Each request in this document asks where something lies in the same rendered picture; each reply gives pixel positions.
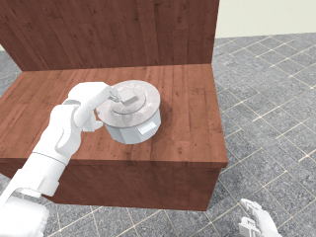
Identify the knob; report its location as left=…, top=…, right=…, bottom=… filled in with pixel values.
left=118, top=88, right=136, bottom=105

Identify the pot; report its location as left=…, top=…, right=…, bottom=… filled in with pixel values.
left=105, top=109, right=161, bottom=144

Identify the robot left upper arm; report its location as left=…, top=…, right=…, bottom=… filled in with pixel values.
left=0, top=196, right=50, bottom=237

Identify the robot right hand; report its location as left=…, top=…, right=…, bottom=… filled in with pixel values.
left=238, top=198, right=278, bottom=237

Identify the robot left forearm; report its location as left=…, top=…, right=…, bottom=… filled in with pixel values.
left=0, top=97, right=92, bottom=210

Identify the robot left hand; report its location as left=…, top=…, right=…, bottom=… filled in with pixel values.
left=68, top=82, right=122, bottom=132

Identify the table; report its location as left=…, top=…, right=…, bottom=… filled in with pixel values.
left=0, top=0, right=228, bottom=211

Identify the lid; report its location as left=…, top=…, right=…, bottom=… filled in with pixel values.
left=96, top=80, right=161, bottom=129

